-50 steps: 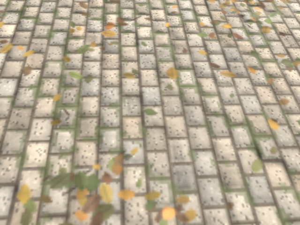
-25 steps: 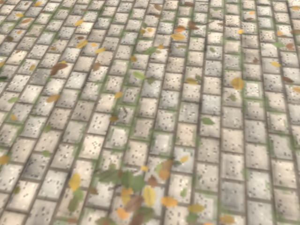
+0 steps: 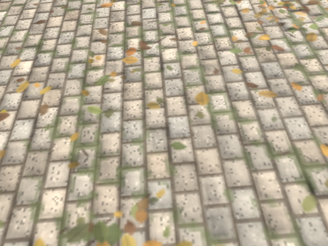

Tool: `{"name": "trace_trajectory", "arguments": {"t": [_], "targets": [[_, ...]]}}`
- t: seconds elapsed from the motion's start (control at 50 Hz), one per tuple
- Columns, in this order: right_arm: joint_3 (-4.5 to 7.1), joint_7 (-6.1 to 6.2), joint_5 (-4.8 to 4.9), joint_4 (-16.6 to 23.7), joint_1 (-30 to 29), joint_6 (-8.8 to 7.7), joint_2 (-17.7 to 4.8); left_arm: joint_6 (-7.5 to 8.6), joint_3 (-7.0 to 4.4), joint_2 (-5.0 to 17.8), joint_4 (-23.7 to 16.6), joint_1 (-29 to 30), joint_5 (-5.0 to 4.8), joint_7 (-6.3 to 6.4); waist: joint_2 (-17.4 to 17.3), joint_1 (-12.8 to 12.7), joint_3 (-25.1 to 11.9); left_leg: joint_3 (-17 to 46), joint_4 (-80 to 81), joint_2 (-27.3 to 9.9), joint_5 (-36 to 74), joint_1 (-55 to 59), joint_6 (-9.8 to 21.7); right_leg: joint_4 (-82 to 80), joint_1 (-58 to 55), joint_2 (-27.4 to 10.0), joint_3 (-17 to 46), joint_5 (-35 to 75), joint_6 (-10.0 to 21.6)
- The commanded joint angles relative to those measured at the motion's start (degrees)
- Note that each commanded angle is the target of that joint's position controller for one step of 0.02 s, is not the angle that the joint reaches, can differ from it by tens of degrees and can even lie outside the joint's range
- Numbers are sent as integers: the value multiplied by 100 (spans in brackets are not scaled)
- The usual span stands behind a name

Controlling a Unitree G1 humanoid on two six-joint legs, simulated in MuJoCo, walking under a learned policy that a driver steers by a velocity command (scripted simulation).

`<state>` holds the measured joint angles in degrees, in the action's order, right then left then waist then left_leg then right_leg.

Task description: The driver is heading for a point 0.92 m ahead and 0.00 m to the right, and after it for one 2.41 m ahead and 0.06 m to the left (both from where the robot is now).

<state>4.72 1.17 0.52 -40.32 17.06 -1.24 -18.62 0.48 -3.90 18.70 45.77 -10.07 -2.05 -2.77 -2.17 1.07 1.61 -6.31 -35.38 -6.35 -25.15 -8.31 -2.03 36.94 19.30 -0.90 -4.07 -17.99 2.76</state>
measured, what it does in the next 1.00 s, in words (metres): walks ahead: left foot, then right foot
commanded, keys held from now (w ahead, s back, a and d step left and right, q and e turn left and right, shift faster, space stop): w+e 0.24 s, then w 0.10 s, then w+q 0.66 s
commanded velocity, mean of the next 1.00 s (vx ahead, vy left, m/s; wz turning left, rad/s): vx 0.46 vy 0.00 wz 0.01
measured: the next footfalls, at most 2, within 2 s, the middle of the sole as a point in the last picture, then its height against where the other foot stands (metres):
left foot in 0.48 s outside the picture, level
right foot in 0.94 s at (232, 200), level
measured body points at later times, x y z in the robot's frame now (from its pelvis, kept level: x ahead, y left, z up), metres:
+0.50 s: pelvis +0.26 -0.03 -0.01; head +0.30 -0.04 +0.44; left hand +0.30 +0.27 -0.12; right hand +0.46 -0.30 -0.07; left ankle +0.41 +0.04 -0.72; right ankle +0.02 -0.09 -0.70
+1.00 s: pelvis +0.54 -0.11 +0.00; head +0.57 -0.12 +0.45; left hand +0.75 +0.14 -0.06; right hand +0.59 -0.40 -0.12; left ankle +0.41 +0.03 -0.67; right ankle +0.63 -0.22 -0.72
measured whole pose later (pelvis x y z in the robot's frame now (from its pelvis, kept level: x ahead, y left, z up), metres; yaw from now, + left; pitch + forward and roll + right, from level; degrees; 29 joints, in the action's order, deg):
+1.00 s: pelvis +0.54 -0.11 +0.00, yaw +3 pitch +2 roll +0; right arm 3.6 0.6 2.1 -42.6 22.4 -2.2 -17.7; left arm 6.4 -1.9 15.7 37.1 -4.9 0.4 -0.5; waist -1.5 3.7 0.5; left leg 9.6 -54.4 4.1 -28.6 -15.2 1.3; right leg 31.3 24.1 1.4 2.0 -9.5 0.7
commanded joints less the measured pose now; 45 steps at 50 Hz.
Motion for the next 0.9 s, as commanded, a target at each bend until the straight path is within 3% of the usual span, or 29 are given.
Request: {"name": "trace_trajectory", "arguments": {"t": [0.02, 0.04, 0.06, 0.08, 0.1, 0.14, 0.2, 0.26, 0.3, 0.34, 0.4, 0.44, 0.46, 0.48, 0.5, 0.52, 0.54, 0.56, 0.58, 0.62, 0.66, 0.7, 0.74, 0.8, 0.86, 0.9], "targets": [[-86, -15, -5, 1068, -906, -338, 14, 213, -396, 1702, -96, -1647, 110, 61, 2086, -734, -731, 753, -3488, 948, -1122, -4020, -8, -2661, -2996, -1977, 5290, -1667, 1868], [1, -50, 236, 1026, -1092, -480, -434, 347, -284, 1259, -183, -1374, 131, 41, 1160, -750, -324, 1205, -3886, 513, -722, -4500, 143, -2865, -2905, -2174, 5144, -1996, 1944], [37, -86, 253, 994, -1117, -565, -605, 412, -186, 930, -216, -1151, 111, 56, 899, -596, 10, 1184, -3664, 301, -137, -4519, 310, -2724, -2644, -1973, 4513, -1646, 1710], [54, -72, 93, 851, -1026, -604, -605, 420, -127, 773, -283, -916, 98, 79, 492, -446, 169, 1163, -3344, 116, 347, -4267, 344, -2586, -2326, -1689, 3853, -994, 1457], [86, -73, -56, 796, -987, -619, -626, 398, -97, 707, -346, -722, 117, 121, 491, -326, 222, 1152, -2882, 28, 737, -3945, 317, -2558, -2035, -1434, 3300, -276, 1288], [101, -150, -116, 750, -948, -578, -547, 370, -68, 674, -423, -750, 156, 210, 650, -252, 147, 1000, -2386, 108, 1303, -3510, 196, -2648, -1824, -1085, 2633, 792, 1138], [22, -171, -117, 852, -1317, -516, -283, 344, -96, 741, -373, -1031, 106, 333, 466, -309, 163, 822, -1410, 328, 2034, -3414, -43, -2630, -1689, -821, 2042, 2004, 1060], [-83, -245, -58, 986, -1911, -540, -41, 295, -91, 692, -277, -1226, 98, 419, 675, -496, 260, 679, -178, 565, 2871, -2924, -139, -2614, -1322, -571, 1699, 1999, 861], [-118, -328, -9, 1034, -2255, -582, 10, 295, -77, 633, -179, -1458, 81, 438, 717, -667, 318, 642, 315, 611, 3258, -2628, -113, -2643, -1264, -648, 1729, 1800, 825], [-107, -391, 19, 1080, -2471, -628, -42, 289, -77, 619, -85, -1617, 63, 441, 718, -724, 380, 690, 626, 639, 3385, -2557, 4, -2560, -1503, -817, 1844, 1874, 823], [-55, -429, 60, 1019, -2325, -642, -209, 258, -117, 693, -18, -1593, 105, 442, 869, -580, 343, 628, 858, 623, 2987, -2514, 313, -2240, -2186, -1064, 1727, 2761, 704], [56, -377, 49, 864, -1739, -611, -441, 222, -157, 802, -30, -1549, 152, 436, 1038, -266, -164, 346, 751, 914, 2353, -1785, 607, -1380, -2593, -1007, 1529, 5029, 598], [141, -333, 47, 672, -1001, -586, -614, 183, -141, 802, -63, -1448, 192, 430, 1018, 157, -692, 199, 862, 1024, 2427, -834, 831, -392, -2545, -819, 1283, 5963, 486], [160, -302, -15, 488, -6, -557, -743, 166, -73, 666, -176, -1360, 266, 438, 824, 599, -1454, 902, 560, 402, 2562, 934, 1203, 1004, -1541, -699, 1263, 5184, 384], [280, -327, -109, 330, 632, -557, -1249, 227, 94, 58, -262, -2121, 282, 396, -839, 284, -2427, 3820, 696, -1120, 1739, 3181, 2324, 3499, 703, 351, 993, 1577, -109], [181, -385, 39, 192, 726, -558, -790, 348, 113, 288, -245, -2034, 221, 337, -1243, 353, -2586, 5455, 1714, -1365, 842, 3478, 2481, 4183, 1661, 618, 1323, -1190, -150], [108, -343, 114, 247, 236, -527, -539, 454, 14, 680, -464, -1251, 60, 282, -748, 386, -1404, 4706, 1857, -1191, 318, 2632, 2151, 4350, 2237, 211, 1397, -882, -103], [76, -305, 54, 315, -69, -471, -473, 566, 49, 682, -613, -698, 36, 248, -80, 323, -802, 4020, 2024, -940, 585, 1697, 1952, 4040, 2183, -24, 1263, -473, -41], [54, -299, -4, 335, -270, -445, -448, 634, 52, 593, -681, -432, 117, 234, 305, 137, -312, 3567, 2170, -714, 1223, 904, 1885, 3575, 2098, -176, 1144, -249, -57], [13, -269, -78, 386, -417, -449, -391, 622, 41, 491, -685, -579, 236, 238, 130, -180, -211, 3109, 2420, -403, 2023, 182, 1855, 2925, 1617, -389, 1097, 20, -160], [21, -230, 9, 340, -409, -456, -414, 557, 85, 345, -698, -668, 307, 262, -58, -283, -186, 2736, 2532, -286, 2417, -271, 1925, 2331, 1438, -434, 937, 28, -369], [78, -167, 44, 284, -317, -445, -606, 526, 158, 201, -885, -236, 346, 296, -115, -182, -18, 2361, 2612, -123, 2512, -739, 1878, 1481, 1323, -381, 785, 496, -557], [120, -111, 75, 220, -166, -396, -719, 550, 215, 88, -1027, 318, 331, 280, -104, 24, 59, 2067, 2546, 135, 2288, -1086, 1643, 460, 930, -218, 733, 1483, -634], [151, -64, 123, 90, 252, -304, -808, 600, 195, 145, -1161, 822, 232, 231, -164, 249, -54, 2239, 2323, 108, 1916, -1014, 1452, -315, 463, 49, 788, 2296, -711], [143, -34, 150, 59, 388, -226, -737, 636, 78, 388, -1236, 913, 162, 209, -288, 174, -149, 2747, 1813, -76, 1497, -480, 1266, -758, 273, 56, 1002, 1912, -595], [134, -33, 116, 96, 308, -171, -676, 675, -21, 512, -1169, 549, 135, 213, -408, -88, -244, 2940, 1321, -63, 1512, -385, 1107, -997, -265, 49, 920, 1438, -376]]}}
